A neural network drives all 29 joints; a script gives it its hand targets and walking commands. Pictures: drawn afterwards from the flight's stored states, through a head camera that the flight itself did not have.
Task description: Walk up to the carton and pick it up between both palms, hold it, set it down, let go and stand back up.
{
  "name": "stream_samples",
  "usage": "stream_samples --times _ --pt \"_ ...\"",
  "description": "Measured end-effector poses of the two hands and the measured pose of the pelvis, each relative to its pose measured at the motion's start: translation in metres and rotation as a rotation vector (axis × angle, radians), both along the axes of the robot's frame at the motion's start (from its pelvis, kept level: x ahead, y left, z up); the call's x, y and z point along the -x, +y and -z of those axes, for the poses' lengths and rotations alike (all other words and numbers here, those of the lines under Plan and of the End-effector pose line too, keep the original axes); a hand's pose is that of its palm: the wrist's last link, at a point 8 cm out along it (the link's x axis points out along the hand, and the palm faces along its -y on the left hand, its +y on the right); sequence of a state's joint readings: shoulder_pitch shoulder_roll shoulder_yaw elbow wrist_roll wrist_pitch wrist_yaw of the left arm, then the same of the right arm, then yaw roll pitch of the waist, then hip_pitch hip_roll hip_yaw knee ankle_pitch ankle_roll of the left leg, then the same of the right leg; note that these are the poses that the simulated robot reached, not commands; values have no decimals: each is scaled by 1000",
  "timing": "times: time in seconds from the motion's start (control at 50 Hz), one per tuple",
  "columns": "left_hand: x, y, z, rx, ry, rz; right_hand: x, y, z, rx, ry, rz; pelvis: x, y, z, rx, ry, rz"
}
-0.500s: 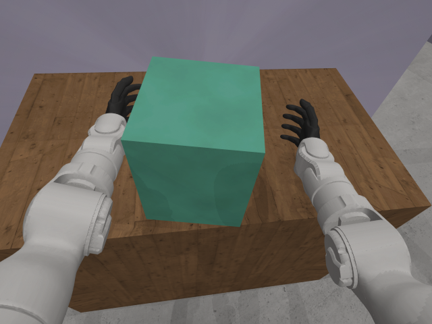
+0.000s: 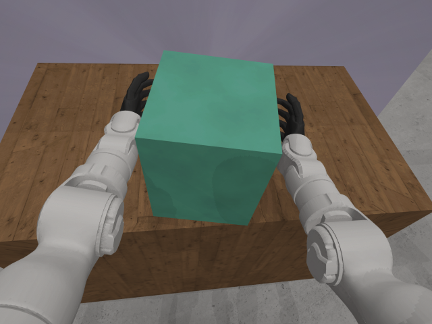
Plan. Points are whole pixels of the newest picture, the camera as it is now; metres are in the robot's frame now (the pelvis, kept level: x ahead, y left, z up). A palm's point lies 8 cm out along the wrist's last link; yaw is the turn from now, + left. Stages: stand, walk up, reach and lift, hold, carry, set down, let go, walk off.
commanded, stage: reach and lift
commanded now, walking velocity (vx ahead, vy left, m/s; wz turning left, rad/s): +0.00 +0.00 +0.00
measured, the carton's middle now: (209, 145) +0.43 +0.01 +0.07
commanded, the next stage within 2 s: none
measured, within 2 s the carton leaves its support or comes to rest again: leaves its support in 1.86 s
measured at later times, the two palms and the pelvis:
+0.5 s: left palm (134, 122) +0.44 +0.15 +0.11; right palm (293, 143) +0.41 -0.14 +0.10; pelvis +0.02 +0.00 +0.01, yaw +0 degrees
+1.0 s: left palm (136, 122) +0.45 +0.15 +0.11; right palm (294, 145) +0.41 -0.15 +0.10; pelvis +0.03 +0.00 +0.01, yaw +0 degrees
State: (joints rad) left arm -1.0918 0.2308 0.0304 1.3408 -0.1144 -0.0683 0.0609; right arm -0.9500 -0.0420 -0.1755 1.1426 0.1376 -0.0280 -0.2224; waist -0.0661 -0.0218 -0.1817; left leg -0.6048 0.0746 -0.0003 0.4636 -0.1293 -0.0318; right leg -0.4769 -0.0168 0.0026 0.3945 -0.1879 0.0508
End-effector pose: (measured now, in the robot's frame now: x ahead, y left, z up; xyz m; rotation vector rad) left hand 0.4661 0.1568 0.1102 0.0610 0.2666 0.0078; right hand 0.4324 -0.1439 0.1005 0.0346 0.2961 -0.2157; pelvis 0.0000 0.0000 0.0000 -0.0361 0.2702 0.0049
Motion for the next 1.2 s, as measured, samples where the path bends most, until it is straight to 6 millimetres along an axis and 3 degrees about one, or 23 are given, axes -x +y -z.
stream_samples --times 0.14,0.54,1.2 --pt "1 -2 0 -3 -3 0 2 8 0 -8 -22 18 -2 2 -4 -1 -33 2" --pt "21 -7 0 20 -14 13 19 1 0 64 -109 -24 -24 -4 -14 -29 -228 2" --pt "18 -9 4 31 0 25 21 -2 4 71 -125 -7 -27 -4 -14 -30 -239 15"
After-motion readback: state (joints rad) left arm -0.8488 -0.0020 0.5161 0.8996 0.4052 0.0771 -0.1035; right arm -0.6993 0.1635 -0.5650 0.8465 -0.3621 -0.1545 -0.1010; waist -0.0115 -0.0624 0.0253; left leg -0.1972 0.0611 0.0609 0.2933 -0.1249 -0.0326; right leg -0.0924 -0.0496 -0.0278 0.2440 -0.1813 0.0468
